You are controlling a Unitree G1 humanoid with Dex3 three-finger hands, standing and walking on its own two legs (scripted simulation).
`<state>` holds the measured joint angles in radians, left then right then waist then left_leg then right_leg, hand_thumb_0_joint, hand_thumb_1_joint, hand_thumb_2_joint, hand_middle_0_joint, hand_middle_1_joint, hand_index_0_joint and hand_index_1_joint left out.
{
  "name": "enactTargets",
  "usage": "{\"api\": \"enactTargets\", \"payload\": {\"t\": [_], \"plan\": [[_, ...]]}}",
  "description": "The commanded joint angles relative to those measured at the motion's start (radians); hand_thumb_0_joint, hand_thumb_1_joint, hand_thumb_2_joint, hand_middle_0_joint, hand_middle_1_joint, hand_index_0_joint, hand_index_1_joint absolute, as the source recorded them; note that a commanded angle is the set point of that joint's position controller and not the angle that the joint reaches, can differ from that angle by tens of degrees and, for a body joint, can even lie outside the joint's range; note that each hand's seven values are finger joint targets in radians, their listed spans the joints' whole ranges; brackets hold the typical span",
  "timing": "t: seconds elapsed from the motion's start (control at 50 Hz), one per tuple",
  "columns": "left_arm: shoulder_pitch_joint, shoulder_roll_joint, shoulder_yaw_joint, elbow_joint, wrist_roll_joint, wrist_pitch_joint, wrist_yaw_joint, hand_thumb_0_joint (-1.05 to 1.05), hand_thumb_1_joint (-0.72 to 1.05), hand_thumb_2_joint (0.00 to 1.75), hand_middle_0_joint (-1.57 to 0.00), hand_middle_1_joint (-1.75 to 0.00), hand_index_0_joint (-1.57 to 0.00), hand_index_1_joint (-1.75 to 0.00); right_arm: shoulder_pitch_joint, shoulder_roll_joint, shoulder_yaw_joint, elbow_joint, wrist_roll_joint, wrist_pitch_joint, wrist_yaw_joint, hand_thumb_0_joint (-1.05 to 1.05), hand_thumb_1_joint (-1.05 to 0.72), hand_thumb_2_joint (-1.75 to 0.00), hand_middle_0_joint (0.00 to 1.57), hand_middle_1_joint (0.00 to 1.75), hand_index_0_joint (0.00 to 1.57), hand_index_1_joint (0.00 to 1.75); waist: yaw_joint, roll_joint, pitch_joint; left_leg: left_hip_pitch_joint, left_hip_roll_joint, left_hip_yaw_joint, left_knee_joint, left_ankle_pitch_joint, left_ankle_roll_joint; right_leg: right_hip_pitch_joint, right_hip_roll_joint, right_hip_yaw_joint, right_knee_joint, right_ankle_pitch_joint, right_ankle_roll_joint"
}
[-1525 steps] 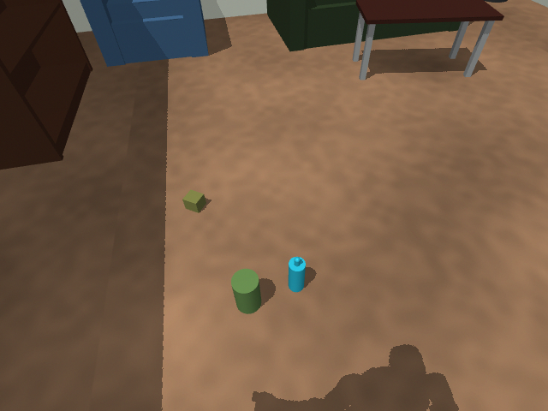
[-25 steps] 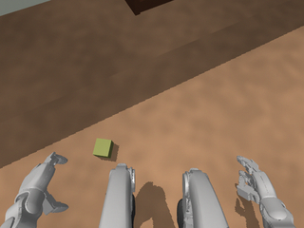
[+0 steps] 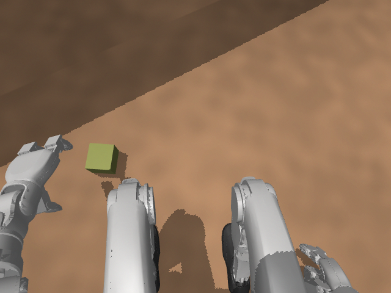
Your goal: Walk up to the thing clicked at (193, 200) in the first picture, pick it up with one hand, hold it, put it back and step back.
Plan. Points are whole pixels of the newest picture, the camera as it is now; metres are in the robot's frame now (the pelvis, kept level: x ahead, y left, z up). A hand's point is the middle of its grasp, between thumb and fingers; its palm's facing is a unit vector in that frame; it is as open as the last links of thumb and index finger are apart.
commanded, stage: rise first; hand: left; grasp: from above
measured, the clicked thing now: (103, 159) +0.43 +0.29 -0.35
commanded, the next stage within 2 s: approach in 1.30 s
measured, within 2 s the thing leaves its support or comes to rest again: neither
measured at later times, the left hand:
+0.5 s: hand (64, 172) +0.36 +0.34 -0.20, palm faces -0.49 -0.13 -0.86, open 14.1 cm
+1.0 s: hand (71, 168) +0.37 +0.33 -0.22, palm faces -0.47 -0.09 -0.88, open 14.0 cm
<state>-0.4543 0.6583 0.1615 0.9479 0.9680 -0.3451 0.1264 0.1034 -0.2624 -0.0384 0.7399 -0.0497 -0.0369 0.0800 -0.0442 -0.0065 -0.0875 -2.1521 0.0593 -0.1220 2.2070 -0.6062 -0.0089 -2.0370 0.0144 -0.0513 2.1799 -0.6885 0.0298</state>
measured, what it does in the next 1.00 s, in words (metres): lowers itself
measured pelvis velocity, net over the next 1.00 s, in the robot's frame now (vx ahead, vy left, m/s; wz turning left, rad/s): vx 0.01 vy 0.00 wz -0.03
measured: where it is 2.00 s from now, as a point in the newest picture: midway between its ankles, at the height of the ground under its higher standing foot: (193, 271)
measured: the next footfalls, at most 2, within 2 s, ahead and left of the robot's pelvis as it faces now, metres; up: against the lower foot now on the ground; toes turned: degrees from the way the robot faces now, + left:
none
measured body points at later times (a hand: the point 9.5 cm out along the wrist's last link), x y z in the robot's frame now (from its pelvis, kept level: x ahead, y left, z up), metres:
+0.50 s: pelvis +0.01 +0.00 -0.05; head +0.22 +0.06 +0.34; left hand +0.38 +0.34 -0.15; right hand +0.15 -0.27 -0.18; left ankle +0.10 +0.13 -0.35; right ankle +0.10 -0.13 -0.35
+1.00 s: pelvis +0.01 +0.00 -0.06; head +0.22 +0.06 +0.33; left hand +0.39 +0.33 -0.17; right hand +0.13 -0.28 -0.19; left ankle +0.10 +0.13 -0.35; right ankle +0.10 -0.13 -0.35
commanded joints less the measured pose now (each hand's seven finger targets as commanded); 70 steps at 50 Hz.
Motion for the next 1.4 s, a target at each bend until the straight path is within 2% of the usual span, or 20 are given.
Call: {"api": "enactTargets", "payload": {"t": [0.0,0.08,0.24,0.38,0.46,0.48,0.52,0.58,0.62,0.66,0.74,0.76,0.86,0.9,0.96,0.98,1.16,1.22,1.24,1.38], "plan": [[-0.197,0.318,0.088,-0.071,0.037,-0.054,0.07,0.0,-0.55,1.03,-0.05,-0.94,-0.05,-0.95,0.069,-0.223,-0.064,-0.072,-0.004,-0.022,-0.003,0.0,-0.88,-0.9,0.2,0.3,0.2,0.3,0.033,0.17,-0.565,0.46,-0.035,0.044,-0.257,-0.072,0.029,0.137,0.033,-0.075,-0.214,0.022,-0.069],[-0.262,0.358,0.103,-0.036,0.096,-0.085,0.121,0.0,-0.53,1.01,-0.05,-0.94,-0.05,-0.94,0.076,-0.224,-0.054,-0.047,-0.023,-0.012,0.006,0.0,-0.88,-0.9,0.2,0.3,0.2,0.3,0.027,0.189,-0.585,0.452,-0.043,0.071,-0.188,0.001,0.026,0.115,0.033,-0.069,-0.195,0.056,-0.071],[-0.338,0.352,0.077,0.05,0.177,-0.094,0.195,0.0,-0.49,0.96,-0.05,-0.96,-0.07,-0.93,0.083,-0.233,-0.065,-0.015,-0.059,0.01,0.02,0.0,-0.88,-0.9,0.2,0.3,0.2,0.3,0.01,0.212,-0.606,0.453,-0.044,0.078,-0.134,0.005,0.024,0.077,0.034,-0.083,-0.159,0.052,-0.068],[-0.372,0.362,0.066,0.075,0.197,-0.087,0.219,0.0,-0.48,0.95,-0.05,-0.96,-0.09,-0.92,0.077,-0.226,-0.069,-0.007,-0.075,0.026,0.024,0.0,-0.89,-0.9,0.2,0.3,0.2,0.3,0.002,0.19,-0.621,0.42,-0.047,0.084,-0.089,0.032,0.028,0.085,0.038,-0.083,-0.148,0.08,-0.065],[-0.336,0.355,0.069,0.146,0.216,-0.087,0.225,0.0,-0.48,0.95,-0.06,-0.94,-0.09,-0.92,0.098,-0.203,-0.056,0.026,-0.084,0.041,0.029,0.0,-0.89,-0.9,0.2,0.3,0.2,0.3,-0.01,0.149,-0.629,0.415,-0.043,0.084,-0.057,0.103,0.035,0.111,0.043,-0.084,-0.133,0.151,-0.059],[-0.363,0.36,0.068,0.104,0.22,-0.093,0.227,0.0,-0.5,0.97,-0.07,-0.93,-0.08,-0.92,0.103,-0.211,-0.062,0.025,-0.086,0.046,0.029,0.0,-0.89,-0.9,0.2,0.3,0.2,0.3,-0.013,0.153,-0.647,0.421,-0.043,0.086,-0.045,0.13,0.036,0.133,0.043,-0.079,-0.136,0.181,-0.057],[-0.375,0.376,0.081,0.102,0.229,-0.101,0.233,0.0,-0.5,0.96,-0.07,-0.92,-0.09,-0.91,0.09,-0.217,-0.067,0.024,-0.089,0.05,0.029,0.0,-0.9,-0.9,0.2,0.3,0.2,0.3,-0.003,0.159,-0.639,0.413,-0.041,0.085,-0.042,0.129,0.035,0.122,0.045,-0.079,-0.123,0.175,-0.059],[-0.37,0.36,0.073,0.133,0.232,-0.115,0.24,0.0,-0.51,0.97,-0.07,-0.9,-0.08,-0.9,0.082,-0.215,-0.062,0.029,-0.093,0.052,0.033,0.0,-0.89,-0.9,0.2,0.3,0.2,0.3,-0.018,0.172,-0.597,0.399,-0.038,0.072,-0.049,0.093,0.031,0.081,0.048,-0.09,-0.104,0.139,-0.064],[-0.347,0.344,0.059,0.157,0.244,-0.117,0.242,0.0,-0.5,0.97,-0.07,-0.91,-0.08,-0.9,0.07,-0.2,-0.055,0.031,-0.094,0.055,0.034,0.0,-0.89,-0.9,0.2,0.3,0.2,0.3,-0.011,0.176,-0.584,0.398,-0.037,0.071,-0.053,0.072,0.03,0.059,0.051,-0.091,-0.106,0.115,-0.067],[-0.382,0.376,0.078,0.113,0.258,-0.13,0.251,0.0,-0.5,0.97,-0.07,-0.91,-0.08,-0.9,0.059,-0.217,-0.061,0.017,-0.098,0.054,0.033,0.0,-0.89,-0.9,0.2,0.3,0.2,0.3,0.002,0.212,-0.618,0.413,-0.039,0.072,-0.053,0.077,0.025,0.063,0.051,-0.093,-0.092,0.117,-0.069],[-0.358,0.347,0.066,0.168,0.273,-0.132,0.273,0.0,-0.49,0.96,-0.06,-0.93,-0.08,-0.91,0.065,-0.209,-0.057,0.036,-0.101,0.056,0.036,0.0,-0.89,-0.9,0.2,0.3,0.2,0.3,-0.011,0.21,-0.598,0.408,-0.038,0.063,-0.054,0.064,0.023,0.026,0.053,-0.102,-0.075,0.106,-0.071],[-0.399,0.375,0.086,0.117,0.273,-0.138,0.283,0.0,-0.51,0.98,-0.07,-0.93,-0.08,-0.91,0.053,-0.221,-0.062,0.017,-0.102,0.054,0.035,0.0,-0.89,-0.9,0.2,0.3,0.2,0.3,-0.011,0.221,-0.609,0.414,-0.039,0.064,-0.049,0.073,0.024,0.038,0.051,-0.101,-0.075,0.112,-0.067],[-0.392,0.366,0.073,0.184,0.294,-0.133,0.307,0.0,-0.48,0.95,-0.07,-0.94,-0.09,-0.92,0.05,-0.216,-0.057,0.028,-0.109,0.051,0.034,0.0,-0.9,-0.9,0.2,0.3,0.2,0.3,-0.017,0.195,-0.587,0.374,-0.042,0.07,-0.038,0.048,0.026,0.022,0.052,-0.097,-0.077,0.094,-0.068],[-0.399,0.382,0.081,0.188,0.303,-0.131,0.316,0.0,-0.48,0.95,-0.07,-0.95,-0.1,-0.92,0.048,-0.216,-0.056,0.032,-0.109,0.05,0.032,0.0,-0.9,-0.9,0.2,0.3,0.2,0.3,-0.005,0.217,-0.593,0.38,-0.044,0.076,-0.04,0.04,0.024,0.018,0.051,-0.094,-0.074,0.086,-0.07],[-0.402,0.37,0.073,0.228,0.311,-0.125,0.323,0.0,-0.48,0.95,-0.07,-0.95,-0.09,-0.93,0.053,-0.217,-0.056,0.036,-0.113,0.047,0.032,0.0,-0.9,-0.9,0.2,0.3,0.2,0.3,-0.025,0.182,-0.593,0.37,-0.045,0.074,-0.023,0.05,0.028,0.021,0.051,-0.095,-0.074,0.098,-0.066],[-0.417,0.366,0.059,0.221,0.317,-0.124,0.325,0.0,-0.48,0.95,-0.06,-0.95,-0.09,-0.92,0.044,-0.214,-0.054,0.038,-0.115,0.047,0.032,0.0,-0.89,-0.9,0.2,0.3,0.2,0.3,-0.026,0.189,-0.577,0.351,-0.046,0.079,-0.019,0.039,0.029,0.024,0.05,-0.089,-0.079,0.094,-0.064],[-0.427,0.39,0.07,0.25,0.329,-0.133,0.335,0.0,-0.45,0.92,-0.07,-0.97,-0.11,-0.93,0.052,-0.213,-0.053,0.057,-0.128,0.044,0.032,0.0,-0.9,-0.9,0.2,0.3,0.2,0.3,-0.023,0.182,-0.611,0.343,-0.048,0.082,0.011,0.079,0.031,0.061,0.05,-0.081,-0.067,0.133,-0.059],[-0.435,0.369,0.056,0.256,0.333,-0.135,0.335,0.0,-0.47,0.94,-0.06,-0.97,-0.09,-0.94,0.054,-0.215,-0.051,0.057,-0.135,0.045,0.034,0.0,-0.89,-0.9,0.2,0.3,0.2,0.3,-0.044,0.163,-0.596,0.335,-0.046,0.073,0.019,0.088,0.035,0.061,0.051,-0.086,-0.065,0.146,-0.055],[-0.449,0.391,0.071,0.225,0.333,-0.141,0.338,0.0,-0.47,0.94,-0.06,-0.97,-0.09,-0.94,0.048,-0.215,-0.05,0.057,-0.135,0.046,0.033,0.0,-0.9,-0.9,0.2,0.3,0.2,0.3,-0.028,0.174,-0.616,0.344,-0.047,0.076,0.018,0.089,0.035,0.067,0.05,-0.082,-0.067,0.146,-0.056],[-0.421,0.377,0.062,0.279,0.356,-0.147,0.356,0.0,-0.52,1.01,-0.08,-0.96,-0.07,-0.96,0.039,-0.212,-0.047,0.062,-0.14,0.05,0.034,0.0,-0.9,-0.9,0.2,0.3,0.2,0.3,-0.033,0.197,-0.586,0.343,-0.047,0.071,0.013,0.073,0.027,0.031,0.057,-0.089,-0.048,0.124,-0.063]]}}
